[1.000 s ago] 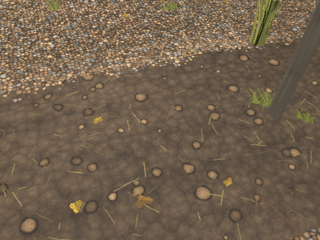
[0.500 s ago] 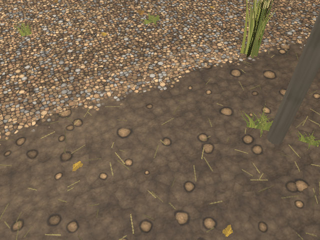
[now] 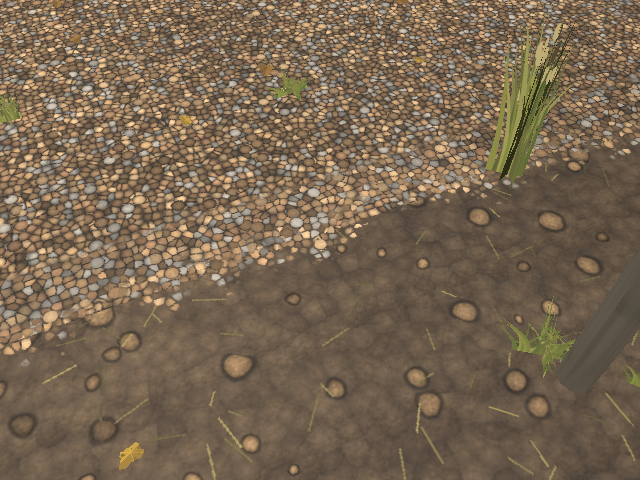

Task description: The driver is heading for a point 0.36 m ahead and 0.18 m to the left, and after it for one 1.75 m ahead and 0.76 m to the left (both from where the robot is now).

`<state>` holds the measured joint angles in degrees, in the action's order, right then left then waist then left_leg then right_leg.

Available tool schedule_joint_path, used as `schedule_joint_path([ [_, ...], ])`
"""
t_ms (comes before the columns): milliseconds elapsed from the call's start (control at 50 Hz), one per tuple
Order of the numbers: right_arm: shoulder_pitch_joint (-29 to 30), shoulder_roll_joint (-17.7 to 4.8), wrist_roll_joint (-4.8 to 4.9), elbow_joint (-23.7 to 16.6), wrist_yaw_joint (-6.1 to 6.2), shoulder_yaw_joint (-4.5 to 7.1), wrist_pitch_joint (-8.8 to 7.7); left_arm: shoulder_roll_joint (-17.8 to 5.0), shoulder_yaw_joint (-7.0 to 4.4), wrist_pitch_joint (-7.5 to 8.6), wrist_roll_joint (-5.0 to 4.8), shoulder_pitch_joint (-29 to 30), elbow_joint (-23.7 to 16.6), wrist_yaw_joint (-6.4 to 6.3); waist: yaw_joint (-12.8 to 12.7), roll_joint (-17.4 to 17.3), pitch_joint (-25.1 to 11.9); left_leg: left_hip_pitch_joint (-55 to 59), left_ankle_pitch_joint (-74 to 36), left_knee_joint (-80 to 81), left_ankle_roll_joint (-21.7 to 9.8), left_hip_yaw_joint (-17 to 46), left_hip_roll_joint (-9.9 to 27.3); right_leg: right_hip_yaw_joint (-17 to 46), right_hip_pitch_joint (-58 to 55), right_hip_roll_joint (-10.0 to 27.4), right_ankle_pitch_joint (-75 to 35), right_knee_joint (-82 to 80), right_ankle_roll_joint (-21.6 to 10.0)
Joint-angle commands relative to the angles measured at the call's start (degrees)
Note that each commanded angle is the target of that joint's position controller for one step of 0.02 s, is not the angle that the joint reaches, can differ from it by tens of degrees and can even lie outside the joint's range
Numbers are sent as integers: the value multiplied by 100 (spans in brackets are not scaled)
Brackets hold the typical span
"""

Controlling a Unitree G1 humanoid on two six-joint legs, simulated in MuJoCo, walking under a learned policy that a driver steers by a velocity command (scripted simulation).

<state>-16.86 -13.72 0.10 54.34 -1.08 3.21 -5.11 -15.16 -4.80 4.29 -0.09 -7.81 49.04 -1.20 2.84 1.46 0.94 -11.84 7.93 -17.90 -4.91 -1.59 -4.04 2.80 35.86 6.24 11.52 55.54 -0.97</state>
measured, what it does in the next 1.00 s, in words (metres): walks ahead, turning left: right foot, then left foot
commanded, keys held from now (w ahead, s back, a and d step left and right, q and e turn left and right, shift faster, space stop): w+q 1.00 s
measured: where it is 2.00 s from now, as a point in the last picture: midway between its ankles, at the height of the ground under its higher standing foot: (125, 293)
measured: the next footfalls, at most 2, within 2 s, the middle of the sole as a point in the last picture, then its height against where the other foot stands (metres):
right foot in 0.28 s outside the picture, level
left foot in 0.80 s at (219, 472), level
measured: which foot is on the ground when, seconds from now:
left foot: down 0.00-0.28, up 0.30-0.78, down 0.80-1.00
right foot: up 0.00-0.26, down 0.28-0.78, up 0.80-1.00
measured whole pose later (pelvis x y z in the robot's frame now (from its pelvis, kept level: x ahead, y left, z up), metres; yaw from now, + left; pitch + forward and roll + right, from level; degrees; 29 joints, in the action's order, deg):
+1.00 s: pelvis +0.49 +0.11 +0.00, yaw +34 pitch +2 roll +0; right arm -16.4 -15.7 0.5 41.7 -1.1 4.4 -2.5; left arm -17.2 -3.7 6.1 0.3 -6.6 45.3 -0.2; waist 1.5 1.1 2.7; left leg -14.9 9.6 -22.8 -5.9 2.0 -5.9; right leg 3.1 34.3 6.1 17.1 60.6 1.7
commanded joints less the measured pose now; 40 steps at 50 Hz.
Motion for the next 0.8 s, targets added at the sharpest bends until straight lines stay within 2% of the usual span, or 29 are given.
schedule_joint_path([
  [20, 215, -957, 54, -388, 118, 197, -72, -260, -54, 51, 40, 250, -363, -13, -183, -443, -78, 65, -619, 1007, -847, 1356, 1430, 70, 114, -2, -965, -1088, 187],
  [80, -76, -999, 105, -313, 160, 217, -33, -187, -2, 92, -9, 825, -484, 46, 5, -547, 12, -18, -574, 900, -694, 1175, 1266, -9, -288, -258, -1624, -2056, 256],
  [160, -469, -988, 148, -209, 190, 236, 58, -277, 37, 186, -89, 1486, -699, 160, 214, -602, 124, 405, -341, 495, -705, 1520, 1429, 35, -403, -422, -1476, -2692, 260],
  [200, -456, -1059, 153, -238, 225, 278, 113, -447, 4, 261, -103, 1463, -734, 208, 109, -684, 68, 591, -300, 179, -641, 1811, 1549, 90, -701, -459, -1140, -2969, 195],
  [220, -398, -1102, 151, -265, 239, 303, 139, -538, -23, 293, -107, 1280, -697, 213, -20, -773, 0, 598, -415, -11, -590, 1910, 1575, 63, -1011, -485, -946, -3053, 138],
  [240, -317, -1051, 151, -307, 246, 295, 159, -640, -74, 318, -99, 866, -580, 200, -256, -801, -166, 511, -679, -343, -488, 1893, 1451, -6, -1613, -514, -860, -3227, 26],
  [260, -216, -854, 122, -398, 233, 233, 152, -870, -182, 347, -33, 115, -387, 159, -588, -704, -665, 153, -1011, -1153, -321, 1717, 1104, 94, -2781, -354, -810, -3160, -183],
  [280, -121, -522, 25, -589, 219, 117, 138, -1274, -292, 350, 35, -946, -248, 106, -1013, -23, -1561, -774, -3, -2882, -75, 1211, 645, 1068, -4402, 706, -701, -2989, -537],
  [300, -862, -149, 161, -783, 202, 8, 38, -1634, -365, 260, 52, -1256, -109, 122, -632, 1772, -2155, -2816, 2595, -4592, 233, 640, 5, 3464, -5997, 1931, 159, -3471, -1425],
  [320, -733, -753, 261, -667, 212, 130, 16, -1027, -226, 233, 12, -1122, -197, 128, -751, 1206, -1829, -3446, 2533, -5391, 261, 995, 444, 3733, -5692, 1833, 1158, -3725, -1393],
  [340, -239, -1046, 257, -762, 208, 218, 33, -651, -114, 227, -9, -788, -285, 117, -806, 723, -1114, -3582, 1993, -5521, 245, 949, 654, 2797, -4966, 1567, 1062, -3837, -1113],
  [360, -33, -961, 223, -798, 219, 232, 71, -540, -58, 212, 20, -443, -311, 124, -647, 375, -737, -3346, 1531, -5433, 282, 828, 865, 2124, -4231, 1303, 532, -3995, -955],
  [380, 101, -885, 162, -859, 217, 253, 103, -402, -17, 197, 37, -216, -291, 136, -532, 368, -432, -3224, 1237, -5205, 307, 819, 996, 1670, -3704, 1113, 118, -4171, -906],
  [400, 80, -771, 166, -900, 185, 265, 155, -353, 6, 200, 77, -104, -264, 135, -392, 483, -281, -2988, 1041, -5045, 312, 824, 1134, 1257, -3316, 972, -173, -4341, -845],
  [440, 123, -549, 193, -1016, 142, 235, 246, -413, -28, 232, 63, -108, -186, 127, -310, 469, -182, -2873, 841, -4833, 360, 734, 1223, 757, -3017, 914, -640, -4591, -890],
  [520, 494, -486, 146, -1274, 91, 208, 313, -692, -116, 246, 66, -252, -47, 67, -313, 215, -71, -3109, -24, -3993, 482, 712, 1232, -47, -3047, 933, -1461, -4768, -959],
  [600, 1209, -408, 129, -1527, -53, 126, 283, -867, -144, 194, 28, -420, 11, 29, -553, 153, 134, -2798, -975, -2735, 409, 338, 1112, -811, -3124, 783, -1568, -4801, -784],
  [680, 1822, -434, 132, -1860, -186, 91, 305, -1067, -197, 70, -69, -804, 135, 24, -723, 143, 348, -2830, -647, -2063, 236, 33, 978, -1115, -3800, 1003, -1867, -4555, -661],
  [720, 1804, -561, 126, -1969, -235, 142, 321, -1204, -234, -10, -117, -801, 141, 15, -586, 261, 264, -2492, -102, -1891, 49, -211, 754, -1298, -4067, 1079, -3082, -4089, -550],
  [740, 1613, -670, 116, -1969, -239, 199, 338, -1307, -262, -50, -144, -779, 126, -1, -433, 383, 82, -2085, 223, -1885, -67, -392, 544, -1390, -4140, 1080, -4105, -3652, -500],
  [760, 1113, -840, 124, -1873, -232, 301, 351, -1389, -283, -104, -159, -744, 112, -19, -123, 440, -213, -1405, 424, -1789, -216, -548, 292, -1495, -4115, 1026, -4947, -2885, -436],
  [780, 166, -1120, 141, -1615, -185, 476, 362, -1355, -259, -141, -166, -680, 84, -41, 389, 320, -681, -60, 61, -1388, -430, -587, 36, -1658, -3659, 825, -4968, -1687, -265],
  [800, -761, -1639, 147, -1391, -53, 682, 421, -1101, -159, -105, -3, -777, -30, -51, 710, -356, -1220, 1779, -52, -1313, -770, 631, 718, -1680, -2125, 582, -3049, 140, 18],
])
